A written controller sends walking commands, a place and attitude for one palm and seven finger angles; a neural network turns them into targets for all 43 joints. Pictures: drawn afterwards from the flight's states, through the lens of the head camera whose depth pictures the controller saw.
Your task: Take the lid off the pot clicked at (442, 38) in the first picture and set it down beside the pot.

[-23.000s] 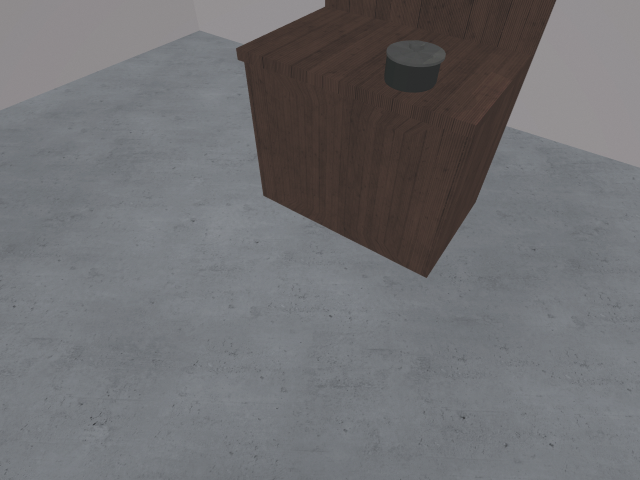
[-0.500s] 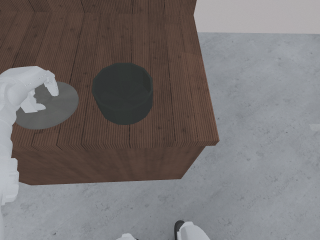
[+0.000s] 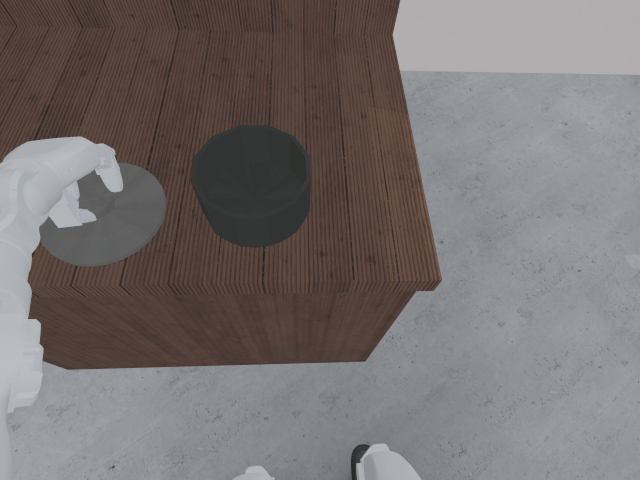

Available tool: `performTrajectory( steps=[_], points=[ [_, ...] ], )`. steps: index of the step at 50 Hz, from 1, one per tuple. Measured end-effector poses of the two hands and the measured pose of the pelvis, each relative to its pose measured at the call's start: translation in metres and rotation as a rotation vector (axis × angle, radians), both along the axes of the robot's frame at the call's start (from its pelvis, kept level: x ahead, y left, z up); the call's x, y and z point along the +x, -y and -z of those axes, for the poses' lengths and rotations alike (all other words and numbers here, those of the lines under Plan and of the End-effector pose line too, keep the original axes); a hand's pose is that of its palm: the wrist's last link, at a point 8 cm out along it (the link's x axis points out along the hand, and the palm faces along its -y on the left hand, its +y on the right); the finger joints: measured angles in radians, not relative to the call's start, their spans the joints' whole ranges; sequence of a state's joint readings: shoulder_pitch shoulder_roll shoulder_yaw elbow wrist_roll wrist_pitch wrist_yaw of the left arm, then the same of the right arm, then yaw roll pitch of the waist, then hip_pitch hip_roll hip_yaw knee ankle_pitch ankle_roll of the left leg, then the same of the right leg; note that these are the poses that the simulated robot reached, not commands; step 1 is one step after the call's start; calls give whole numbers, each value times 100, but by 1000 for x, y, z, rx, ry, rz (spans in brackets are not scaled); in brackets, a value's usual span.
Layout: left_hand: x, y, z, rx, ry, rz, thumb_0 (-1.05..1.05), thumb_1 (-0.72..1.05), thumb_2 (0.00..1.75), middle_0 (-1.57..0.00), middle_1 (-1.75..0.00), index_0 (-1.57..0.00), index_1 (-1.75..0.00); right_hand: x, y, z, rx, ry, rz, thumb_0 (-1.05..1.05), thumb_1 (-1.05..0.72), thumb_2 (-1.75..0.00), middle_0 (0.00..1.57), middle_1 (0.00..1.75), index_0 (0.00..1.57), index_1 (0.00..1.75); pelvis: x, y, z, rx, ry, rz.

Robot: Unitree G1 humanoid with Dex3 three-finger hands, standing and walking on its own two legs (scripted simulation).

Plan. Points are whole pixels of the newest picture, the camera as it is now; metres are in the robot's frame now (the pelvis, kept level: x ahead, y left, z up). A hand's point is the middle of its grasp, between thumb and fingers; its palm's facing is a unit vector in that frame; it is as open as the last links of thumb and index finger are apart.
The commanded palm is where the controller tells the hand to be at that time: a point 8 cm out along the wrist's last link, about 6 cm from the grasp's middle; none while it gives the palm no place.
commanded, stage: open the fingers wide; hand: left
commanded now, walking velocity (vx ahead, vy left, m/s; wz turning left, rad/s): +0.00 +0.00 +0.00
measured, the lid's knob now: (96, 202) +0.49 +0.28 +0.00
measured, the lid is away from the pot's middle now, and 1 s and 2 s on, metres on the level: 0.22 0.22 0.22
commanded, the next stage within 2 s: raise the empty hand in 0.56 s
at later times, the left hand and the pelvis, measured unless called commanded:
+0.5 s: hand (71, 199) +0.46 +0.29 +0.04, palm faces -0.47 -0.06 -0.88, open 10.8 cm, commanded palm +0.48 +0.29 +0.08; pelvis +0.00 +0.01 +0.00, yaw +0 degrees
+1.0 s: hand (57, 185) +0.47 +0.29 +0.06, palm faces -0.45 -0.07 -0.89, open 11.0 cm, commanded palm +0.49 +0.29 +0.12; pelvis +0.01 +0.01 +0.01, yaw +0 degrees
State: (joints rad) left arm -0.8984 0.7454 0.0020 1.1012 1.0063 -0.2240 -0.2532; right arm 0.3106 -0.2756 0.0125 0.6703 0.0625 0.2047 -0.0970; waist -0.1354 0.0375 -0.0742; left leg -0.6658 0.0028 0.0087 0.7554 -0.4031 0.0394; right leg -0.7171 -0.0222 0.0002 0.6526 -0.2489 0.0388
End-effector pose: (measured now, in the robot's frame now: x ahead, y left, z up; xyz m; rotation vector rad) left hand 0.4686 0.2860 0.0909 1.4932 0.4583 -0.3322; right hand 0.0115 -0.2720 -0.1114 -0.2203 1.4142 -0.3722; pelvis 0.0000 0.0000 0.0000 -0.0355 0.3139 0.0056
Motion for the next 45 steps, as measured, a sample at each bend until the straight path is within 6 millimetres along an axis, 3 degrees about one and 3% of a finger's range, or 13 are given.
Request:
performTrajectory(
  steps=[20,35,45],
  points=[
    [1,-1,-2,-6,9,5,0,10,54,-36,-96,-35,-96,-9,-8,2,28,-35,18,0,-91,-90,20,30,20,30,1,-4,0,-2,0,4],
    [0,-6,-1,-3,3,7,0,6,52,-32,-94,-32,-94,-7,-8,1,20,-36,14,0,-91,-90,20,30,20,30,2,-7,0,-4,-1,3],
    [2,-7,-21,-1,44,0,0,6,52,-32,-94,-32,-94,0,-11,-2,33,-19,14,0,-91,-90,20,30,20,30,6,-8,-4,-6,18,-1]
  ],
)
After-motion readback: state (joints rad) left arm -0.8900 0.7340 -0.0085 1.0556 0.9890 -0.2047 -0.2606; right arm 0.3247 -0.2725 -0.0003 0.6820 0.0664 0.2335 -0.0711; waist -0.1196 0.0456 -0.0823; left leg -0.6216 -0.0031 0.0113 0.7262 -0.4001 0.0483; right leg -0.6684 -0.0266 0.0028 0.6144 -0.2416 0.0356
